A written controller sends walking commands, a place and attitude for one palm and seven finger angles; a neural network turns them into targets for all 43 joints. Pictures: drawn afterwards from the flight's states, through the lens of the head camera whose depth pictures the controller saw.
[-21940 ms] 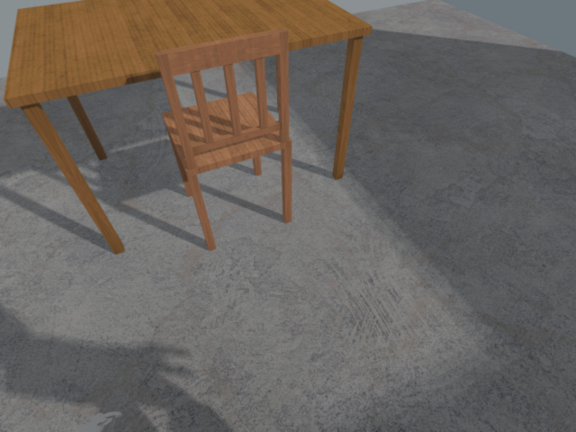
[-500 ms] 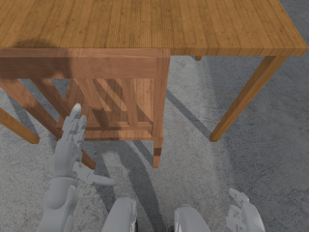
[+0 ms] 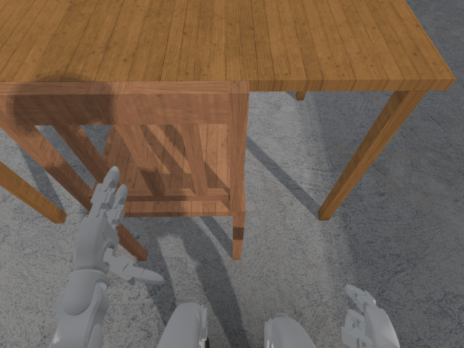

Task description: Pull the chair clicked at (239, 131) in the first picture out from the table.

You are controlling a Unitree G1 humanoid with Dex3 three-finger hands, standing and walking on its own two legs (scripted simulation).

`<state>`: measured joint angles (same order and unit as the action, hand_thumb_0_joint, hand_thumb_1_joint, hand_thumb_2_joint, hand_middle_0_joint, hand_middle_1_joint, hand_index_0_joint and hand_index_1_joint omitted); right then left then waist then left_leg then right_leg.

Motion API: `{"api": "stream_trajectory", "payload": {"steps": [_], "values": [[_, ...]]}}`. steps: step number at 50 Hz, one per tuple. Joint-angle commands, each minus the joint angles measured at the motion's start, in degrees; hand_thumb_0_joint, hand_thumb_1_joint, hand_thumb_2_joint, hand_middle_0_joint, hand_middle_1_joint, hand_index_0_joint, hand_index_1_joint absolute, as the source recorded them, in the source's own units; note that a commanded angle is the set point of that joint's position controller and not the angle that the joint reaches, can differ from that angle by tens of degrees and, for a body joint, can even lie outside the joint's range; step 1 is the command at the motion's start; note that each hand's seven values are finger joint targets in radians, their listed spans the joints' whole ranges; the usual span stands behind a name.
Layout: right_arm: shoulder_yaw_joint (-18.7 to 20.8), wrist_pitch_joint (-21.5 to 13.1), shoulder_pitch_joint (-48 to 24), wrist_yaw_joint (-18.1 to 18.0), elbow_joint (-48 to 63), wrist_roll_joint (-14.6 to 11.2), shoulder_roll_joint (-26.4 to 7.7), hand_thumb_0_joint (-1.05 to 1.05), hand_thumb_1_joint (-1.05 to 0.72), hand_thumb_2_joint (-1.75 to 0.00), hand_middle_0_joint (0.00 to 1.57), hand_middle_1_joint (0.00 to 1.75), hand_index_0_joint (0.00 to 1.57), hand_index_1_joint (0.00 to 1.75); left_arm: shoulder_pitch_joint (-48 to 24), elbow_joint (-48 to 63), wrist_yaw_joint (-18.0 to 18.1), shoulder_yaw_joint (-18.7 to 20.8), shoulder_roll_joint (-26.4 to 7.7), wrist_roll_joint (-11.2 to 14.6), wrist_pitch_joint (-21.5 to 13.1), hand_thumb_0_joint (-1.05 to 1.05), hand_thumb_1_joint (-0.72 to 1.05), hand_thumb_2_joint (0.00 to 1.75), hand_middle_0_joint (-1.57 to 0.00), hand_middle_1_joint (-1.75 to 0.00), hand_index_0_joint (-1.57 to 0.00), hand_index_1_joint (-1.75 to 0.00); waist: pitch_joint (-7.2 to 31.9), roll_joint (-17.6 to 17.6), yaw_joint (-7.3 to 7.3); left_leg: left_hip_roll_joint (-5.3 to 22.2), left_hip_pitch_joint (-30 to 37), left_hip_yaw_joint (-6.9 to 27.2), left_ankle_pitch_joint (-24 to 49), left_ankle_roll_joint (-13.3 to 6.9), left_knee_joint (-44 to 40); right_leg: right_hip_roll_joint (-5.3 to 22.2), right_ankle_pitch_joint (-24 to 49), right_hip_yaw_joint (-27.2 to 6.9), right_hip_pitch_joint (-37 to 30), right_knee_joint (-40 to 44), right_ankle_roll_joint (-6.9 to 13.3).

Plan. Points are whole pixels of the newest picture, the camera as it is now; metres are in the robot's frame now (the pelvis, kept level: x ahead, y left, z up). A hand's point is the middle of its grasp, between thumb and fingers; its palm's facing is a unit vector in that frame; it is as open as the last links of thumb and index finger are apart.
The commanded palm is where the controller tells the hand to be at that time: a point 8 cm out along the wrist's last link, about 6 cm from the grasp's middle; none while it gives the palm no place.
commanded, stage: aim the fingers beside a spindle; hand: left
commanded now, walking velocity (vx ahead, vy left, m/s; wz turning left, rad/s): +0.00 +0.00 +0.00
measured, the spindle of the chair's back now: (145, 162) +0.44 +0.19 +0.01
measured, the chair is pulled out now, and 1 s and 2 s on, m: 0.00 0.00 0.00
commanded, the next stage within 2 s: none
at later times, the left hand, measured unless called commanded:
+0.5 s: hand (148, 247) +0.27 +0.14 +0.03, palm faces +0.01 -1.00 -0.02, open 16.9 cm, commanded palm +0.27 +0.21 +0.03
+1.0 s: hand (139, 233) +0.30 +0.17 +0.02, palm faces +0.03 -1.00 -0.04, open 16.9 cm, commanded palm +0.27 +0.20 +0.01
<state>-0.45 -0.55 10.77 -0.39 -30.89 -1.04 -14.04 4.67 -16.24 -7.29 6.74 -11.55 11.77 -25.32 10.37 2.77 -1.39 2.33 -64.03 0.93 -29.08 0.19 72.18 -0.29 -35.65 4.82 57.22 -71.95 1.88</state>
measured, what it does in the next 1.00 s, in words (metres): stands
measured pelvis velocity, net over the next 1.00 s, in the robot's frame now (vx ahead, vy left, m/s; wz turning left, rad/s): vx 0.00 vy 0.00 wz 0.01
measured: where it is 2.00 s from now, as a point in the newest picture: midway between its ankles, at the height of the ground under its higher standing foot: outside the picture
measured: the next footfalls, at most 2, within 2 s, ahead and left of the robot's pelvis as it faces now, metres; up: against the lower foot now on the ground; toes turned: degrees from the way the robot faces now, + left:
none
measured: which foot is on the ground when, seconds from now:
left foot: down 0.00-1.00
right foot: down 0.00-1.00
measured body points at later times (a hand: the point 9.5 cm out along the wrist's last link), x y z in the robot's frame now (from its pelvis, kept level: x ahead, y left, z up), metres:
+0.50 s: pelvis +0.00 +0.00 +0.00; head +0.10 +0.01 +0.44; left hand +0.26 +0.20 +0.04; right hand +0.16 -0.24 -0.10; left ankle +0.05 +0.12 -0.62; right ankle -0.01 -0.10 -0.62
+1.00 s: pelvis +0.00 +0.00 +0.00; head +0.10 +0.00 +0.44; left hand +0.29 +0.22 +0.03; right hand +0.17 -0.24 -0.11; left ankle +0.05 +0.12 -0.62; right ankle -0.01 -0.10 -0.62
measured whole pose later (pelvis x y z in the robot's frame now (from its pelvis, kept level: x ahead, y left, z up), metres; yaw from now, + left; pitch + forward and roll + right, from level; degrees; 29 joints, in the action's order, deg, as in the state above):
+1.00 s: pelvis +0.00 +0.00 +0.00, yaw +0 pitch +21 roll -2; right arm -0.7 -1.2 10.8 -0.3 -31.6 -1.3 -14.4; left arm 3.0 -16.3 -6.2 5.3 -11.0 11.0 -25.9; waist 10.0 3.1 -1.1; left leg 1.8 -64.9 1.4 -29.3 -0.1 73.0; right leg 0.1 -36.0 5.3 57.6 -72.4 1.7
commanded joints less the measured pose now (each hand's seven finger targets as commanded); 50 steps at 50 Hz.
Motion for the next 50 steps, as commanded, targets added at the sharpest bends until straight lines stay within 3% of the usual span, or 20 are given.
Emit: {"api": "stream_trajectory", "payload": {"steps": [1,4,6,8,11,13,17,21,23,25,28,29,33,36,38,39,42,45,48,50], "values": [[3.91,-3.87,-0.27,-1.6,8.04,-0.15,-7.68,0.0,-0.9,-0.9,0.2,0.3,0.2,0.3,-9.45,13.29,-2.81,-2.33,-2.09,1.2,-3.47,0.0,-0.5,0.3,-0.06,-0.08,-0.06,-0.08,16.36,-3.48,-2.53,-1.89,12.36,0.67,10.33,-2.46,-5.4,0.15,15.49,-5.31,-7.11,12.54,-1.24],[3.98,-5.66,0.28,-2.36,7.84,1.18,-6.58,0.0,-0.9,-0.9,0.2,0.3,0.2,0.3,-12.54,31.91,2.26,2.28,-9.37,0.05,-9.94,0.0,-0.5,0.3,-0.06,-0.08,-0.06,-0.08,28.05,6.22,0.68,-1.47,23.9,0.97,19.9,-1.99,-6.98,-0.23,20.78,-3.76,-8.37,9.69,-0.13],[3.55,-6.23,0.65,-2.16,7.03,1.59,-5.55,0.0,-0.9,-0.9,0.2,0.3,0.2,0.3,-5.9,33.36,5.78,2.06,-8.4,-0.74,-11.49,0.0,-0.5,0.3,-0.06,-0.08,-0.06,-0.08,27.77,6.76,1.1,-1.15,27.56,1.34,24.55,-1.52,-8.29,-0.35,22.33,-2.57,-7.07,9.34,0.08],[3.52,-5.56,0.42,-1.49,6.06,1.87,-5.85,0.0,-0.9,-0.9,0.2,0.3,0.2,0.3,-3.13,26.81,7.81,3.79,-9.29,-2.33,-10.15,0.0,-0.5,0.3,-0.06,-0.08,-0.06,-0.08,23.9,3.86,0.34,-1.03,24.24,1.74,23.83,-1.58,-8.09,-0.55,22.56,-2.28,-6.57,9.22,-0.22],[3.38,-3.38,-0.45,-0.28,5.47,1.18,-6.79,0.0,-0.9,-0.9,0.2,0.3,0.2,0.3,0.09,6.67,5.72,-0.92,-2.25,-3.83,-3.95,0.0,-0.5,0.3,-0.06,-0.08,-0.06,-0.08,10.78,-4.84,-2.66,-1.57,12.28,1.0,10.81,-1.64,-7.37,-0.69,15.67,-2.53,-3.27,11.12,-1.15],[3.29,-2.47,-0.9,-0.09,6.8,-0.01,-7.71,0.0,-0.9,-0.9,0.2,0.3,0.2,0.3,1.4,-0.48,2.4,-3.37,1.04,-2.92,0.01,0.0,-0.5,0.3,-0.06,-0.08,-0.06,-0.08,7.38,-9.02,-2.4,-2.13,9.18,0.69,6.71,-1.85,-7.74,-0.58,11.96,-3.38,-3.88,13.05,-1.13],[3.8,-2.72,-0.78,-0.97,9.15,-0.59,-7.95,0.0,-0.9,-0.9,0.2,0.3,0.2,0.3,-3.47,7.94,-1.29,-1.95,-1.21,0.07,-0.38,0.0,-0.5,0.3,-0.06,-0.08,-0.06,-0.08,15.4,-6.65,-1.33,-2.22,11.05,0.16,8.94,-2.32,-6.74,0.15,14.36,-4.98,-8.05,13.12,-1.24],[3.59,-5.05,0.01,-1.81,8.96,1.07,-5.41,0.0,-0.9,-0.9,0.2,0.3,0.2,0.3,-7.12,34.61,4.02,1.54,-8.1,-0.05,-10.62,0.0,-0.5,0.3,-0.06,-0.08,-0.06,-0.08,28.39,6.26,1.8,-1.71,24.85,0.3,20.73,-1.82,-8.18,-0.39,21.13,-3.59,-9.83,10.12,-0.02],[3.26,-5.49,0.62,-2.04,7.33,1.7,-5.28,0.0,-0.9,-0.9,0.2,0.3,0.2,0.3,-5.49,36.19,7.34,2.13,-9.42,-1.24,-12.56,0.0,-0.5,0.3,-0.06,-0.08,-0.06,-0.08,26.05,5.17,0.4,-1.18,25.38,1.17,22.36,-1.65,-8.43,-0.83,20.42,-2.61,-6.78,9.67,-0.05],[3.09,-4.99,-0.43,-1.47,5.93,1.87,-5.45,0.0,-0.9,-0.9,0.2,0.3,0.2,0.3,-5.7,25.64,8.25,0.78,-6.82,-2.98,-11.32,0.0,-0.5,0.3,-0.06,-0.08,-0.06,-0.08,18.57,1.9,-2.1,-1.2,20.43,1.72,17.68,-1.74,-7.74,-0.86,17.85,-2.43,-4.04,10.08,-0.57],[3.02,-3.74,-0.38,-0.47,4.61,1.1,-6.85,0.0,-0.9,-0.9,0.2,0.3,0.2,0.3,-1.94,3.11,4.75,-3.49,-0.47,-4.44,-5.08,0.0,-0.5,0.3,-0.06,-0.08,-0.06,-0.08,5.64,-5.14,-4.27,-1.62,8.98,1.56,5.48,-1.81,-6.47,-0.82,9.1,-3.0,0.71,12.15,-0.88],[2.94,-3.31,-0.65,-0.43,5.37,0.33,-7.58,0.0,-0.9,-0.9,0.2,0.3,0.2,0.3,-2.56,0.23,2.74,-4.73,1.0,-3.54,-2.85,0.0,-0.5,0.3,-0.06,-0.08,-0.06,-0.08,5.89,-7.34,-4.16,-2.0,7.75,1.16,4.05,-1.92,-6.15,-0.57,8.04,-3.78,-0.68,12.93,-1.02],[3.54,-2.86,-0.44,-1.17,8.46,-0.92,-8.59,0.0,-0.9,-0.9,0.2,0.3,0.2,0.3,-4.59,3.34,-2.2,-3.23,-0.37,-0.19,0.92,0.0,-0.5,0.3,-0.06,-0.08,-0.06,-0.08,14.36,-5.9,-1.55,-2.29,10.79,0.73,7.21,-2.3,-6.67,-0.06,11.25,-4.74,-6.46,13.28,-0.82],[3.92,-4.0,-0.56,-1.53,10.03,0.37,-6.64,0.0,-0.9,-0.9,0.2,0.3,0.2,0.3,-8.34,26.56,0.69,2.74,-7.93,0.91,-5.31,0.0,-0.5,0.3,-0.06,-0.08,-0.06,-0.08,28.98,2.31,1.97,-1.98,20.47,0.28,18.7,-2.21,-7.23,-0.05,23.06,-4.42,-12.51,10.32,-0.57],[3.57,-4.91,0.76,-1.91,9.3,1.07,-5.43,0.0,-0.9,-0.9,0.2,0.3,0.2,0.3,-3.26,37.65,5.28,6.24,-12.61,0.3,-9.63,0.0,-0.5,0.3,-0.06,-0.08,-0.06,-0.08,31.47,6.09,3.65,-1.52,26.42,0.38,25.04,-1.59,-8.58,-0.78,24.86,-3.3,-11.87,9.5,0.08],[3.26,-4.93,0.79,-1.92,8.79,1.26,-4.5,0.0,-0.9,-0.9,0.2,0.3,0.2,0.3,-1.12,38.98,6.97,4.41,-10.47,-0.3,-10.61,0.0,-0.5,0.3,-0.06,-0.08,-0.06,-0.08,30.69,6.57,2.89,-1.51,27.75,0.34,26.62,-1.54,-9.06,-0.79,25.06,-3.06,-10.8,9.61,0.1],[3.14,-4.35,0.04,-1.1,5.82,1.6,-5.16,0.0,-0.9,-0.9,0.2,0.3,0.2,0.3,-3.33,24.4,8.69,2.37,-7.02,-2.71,-9.54,0.0,-0.5,0.3,-0.06,-0.08,-0.06,-0.08,17.28,0.69,-2.28,-1.07,19.41,1.35,19.26,-1.67,-7.52,-1.03,20.72,-2.41,-5.18,10.06,-0.8],[3.19,-3.28,0.03,-0.3,5.03,0.75,-7.26,0.0,-0.9,-0.9,0.2,0.3,0.2,0.3,0.07,2.62,3.41,-3.75,0.43,-3.52,-3.5,0.0,-0.5,0.3,-0.06,-0.08,-0.06,-0.08,5.34,-7.03,-4.73,-1.72,8.35,1.24,7.47,-1.7,-5.96,-0.96,13.07,-2.81,-0.61,11.74,-1.24],[3.32,-3.44,-0.52,-0.75,7.45,-1.37,-8.55,0.0,-0.9,-0.9,0.2,0.3,0.2,0.3,-3.48,0.5,-2.9,-8.64,4.79,-0.63,1.05,0.0,-0.5,0.3,-0.06,-0.08,-0.06,-0.08,6.71,-7.78,-3.91,-2.36,9.54,1.29,4.94,-2.23,-7.18,-0.32,9.17,-4.37,-3.33,14.6,-0.89],[3.84,-3.75,0.39,-1.13,8.26,-0.99,-8.58,0.0,-0.9,-0.9,0.2,0.3,0.2,0.3,-4.53,5.82,-3.94,-7.1,2.66,0.48,0.57,0.0,-0.5,0.3,-0.06,-0.08,-0.06,-0.08,14.73,-5.2,-2.81,-2.29,12.42,1.35,9.06,-2.53,-6.18,-0.04,14.2,-3.96,-5.63,12.81,-0.93]]}}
